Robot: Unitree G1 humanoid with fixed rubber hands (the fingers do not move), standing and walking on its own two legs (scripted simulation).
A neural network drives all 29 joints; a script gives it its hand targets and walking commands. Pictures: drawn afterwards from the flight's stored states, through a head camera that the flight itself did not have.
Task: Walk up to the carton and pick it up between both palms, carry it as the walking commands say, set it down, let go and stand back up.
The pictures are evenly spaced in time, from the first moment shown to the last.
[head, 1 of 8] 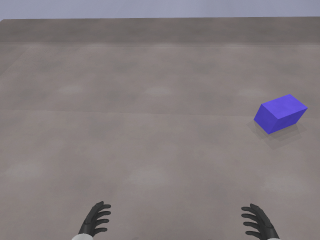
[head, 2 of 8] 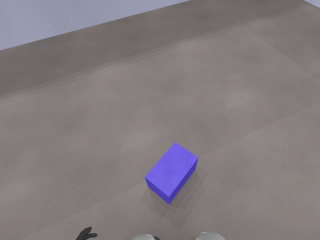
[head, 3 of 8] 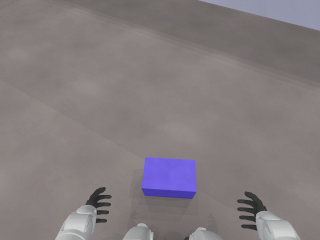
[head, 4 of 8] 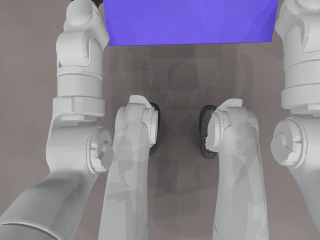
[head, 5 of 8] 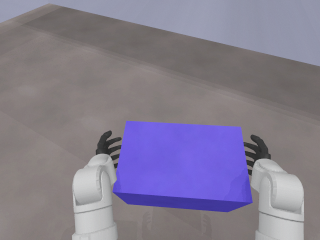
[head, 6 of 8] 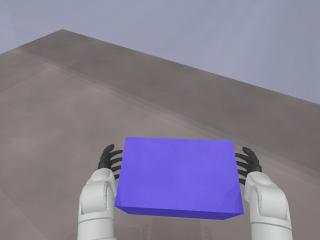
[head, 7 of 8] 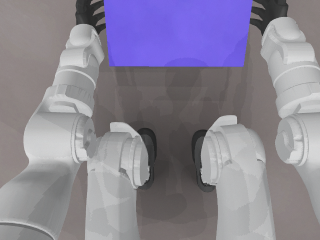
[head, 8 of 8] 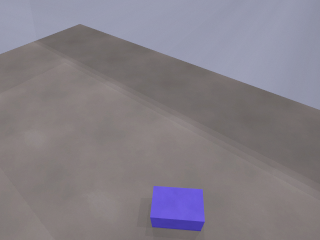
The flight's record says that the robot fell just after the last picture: no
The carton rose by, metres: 0.68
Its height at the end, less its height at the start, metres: +0.00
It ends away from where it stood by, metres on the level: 0.84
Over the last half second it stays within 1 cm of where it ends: yes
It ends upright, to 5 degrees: yes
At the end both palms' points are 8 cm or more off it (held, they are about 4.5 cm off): yes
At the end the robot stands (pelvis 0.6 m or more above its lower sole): yes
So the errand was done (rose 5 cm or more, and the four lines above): yes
